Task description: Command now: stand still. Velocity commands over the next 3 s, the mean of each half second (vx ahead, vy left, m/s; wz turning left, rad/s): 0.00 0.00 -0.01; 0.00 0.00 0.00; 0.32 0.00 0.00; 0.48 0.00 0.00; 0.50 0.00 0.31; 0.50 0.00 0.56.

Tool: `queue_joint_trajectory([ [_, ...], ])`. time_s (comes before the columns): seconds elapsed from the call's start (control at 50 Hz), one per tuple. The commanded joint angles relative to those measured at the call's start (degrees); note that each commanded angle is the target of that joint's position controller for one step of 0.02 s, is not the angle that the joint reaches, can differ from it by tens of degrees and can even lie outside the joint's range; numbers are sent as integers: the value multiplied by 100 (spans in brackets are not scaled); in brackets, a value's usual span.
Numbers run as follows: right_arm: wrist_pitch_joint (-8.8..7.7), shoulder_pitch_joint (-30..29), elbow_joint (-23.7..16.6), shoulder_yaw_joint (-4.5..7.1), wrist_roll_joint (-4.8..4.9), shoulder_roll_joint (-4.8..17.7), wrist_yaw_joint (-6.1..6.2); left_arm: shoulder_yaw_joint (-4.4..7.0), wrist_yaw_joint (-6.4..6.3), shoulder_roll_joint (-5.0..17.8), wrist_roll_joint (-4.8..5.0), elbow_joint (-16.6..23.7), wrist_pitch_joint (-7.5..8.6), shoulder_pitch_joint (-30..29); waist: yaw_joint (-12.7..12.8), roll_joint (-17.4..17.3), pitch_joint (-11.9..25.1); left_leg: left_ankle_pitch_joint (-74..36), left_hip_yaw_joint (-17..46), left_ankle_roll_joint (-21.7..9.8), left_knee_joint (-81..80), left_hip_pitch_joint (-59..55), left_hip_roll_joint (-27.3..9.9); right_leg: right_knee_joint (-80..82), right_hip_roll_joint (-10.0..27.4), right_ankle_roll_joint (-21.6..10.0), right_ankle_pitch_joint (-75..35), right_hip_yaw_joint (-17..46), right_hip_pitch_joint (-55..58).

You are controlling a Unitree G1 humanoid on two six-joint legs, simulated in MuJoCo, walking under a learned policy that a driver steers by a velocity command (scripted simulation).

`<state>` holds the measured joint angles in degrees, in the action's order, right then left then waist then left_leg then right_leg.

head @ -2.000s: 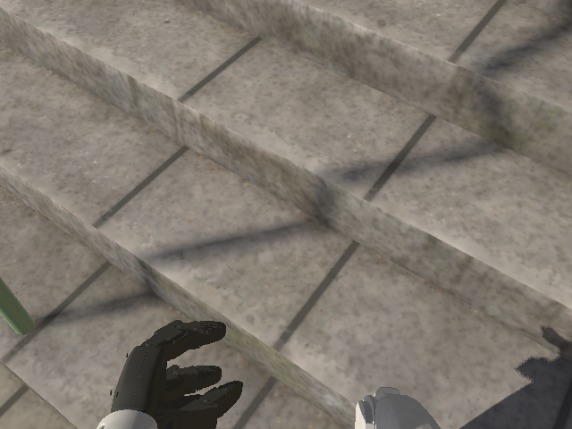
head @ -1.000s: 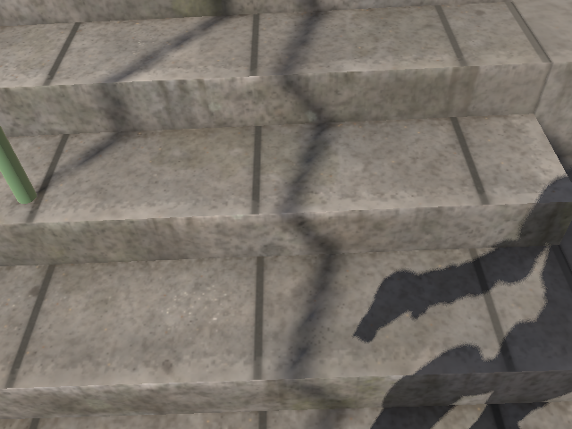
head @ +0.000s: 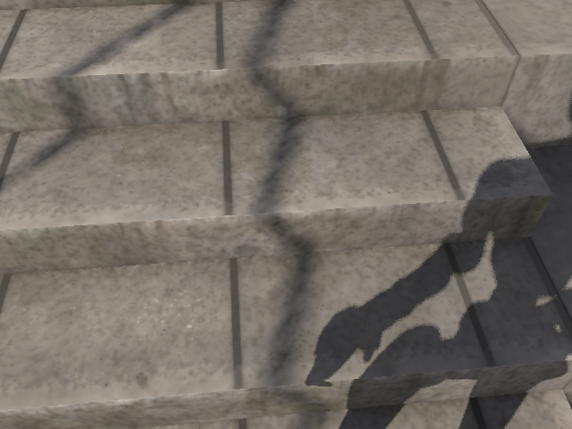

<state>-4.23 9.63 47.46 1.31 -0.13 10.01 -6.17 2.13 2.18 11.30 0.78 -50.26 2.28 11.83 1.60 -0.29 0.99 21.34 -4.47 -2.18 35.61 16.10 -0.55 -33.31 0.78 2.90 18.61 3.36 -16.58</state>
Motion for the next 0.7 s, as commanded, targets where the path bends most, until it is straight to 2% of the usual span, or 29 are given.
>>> queue_joint_trajectory([
  [0.02, -57, 40, -244, 121, 3, 543, 18, 91, -2, 500, -8, 268, 76, -89, -52, -142, 228, -2274, 331, 45, -529, -696, -322, 492, -28, -161, -725, -219, -457],
  [0.3, -17, 366, 138, 84, 8, 593, 52, 57, 50, 470, -43, -15, 38, -35, -26, -34, 113, -2075, 277, -1, -680, -520, -215, 534, 8, -186, -873, -302, -175],
  [0.7, 53, 837, 647, -8, 8, 510, 68, -11, 84, 415, -63, -428, -14, 183, -69, -27, -62, -1945, 223, -15, -853, -569, -150, 639, 23, -222, -919, -397, -145],
])
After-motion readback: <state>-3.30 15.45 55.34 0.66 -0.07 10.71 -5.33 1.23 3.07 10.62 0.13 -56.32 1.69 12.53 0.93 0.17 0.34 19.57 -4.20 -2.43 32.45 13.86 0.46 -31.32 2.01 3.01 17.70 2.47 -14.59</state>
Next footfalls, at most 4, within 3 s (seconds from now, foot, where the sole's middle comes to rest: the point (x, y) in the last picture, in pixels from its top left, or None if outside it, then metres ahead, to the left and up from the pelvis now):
1.38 right None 0.09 -0.23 -0.76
1.70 left None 0.36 -0.05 -0.62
2.16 right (441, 314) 0.65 -0.27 -0.48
2.74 left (317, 169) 0.92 -0.01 -0.34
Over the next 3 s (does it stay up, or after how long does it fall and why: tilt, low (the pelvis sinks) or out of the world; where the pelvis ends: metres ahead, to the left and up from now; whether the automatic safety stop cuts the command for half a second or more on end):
stays up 0.92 -0.10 0.41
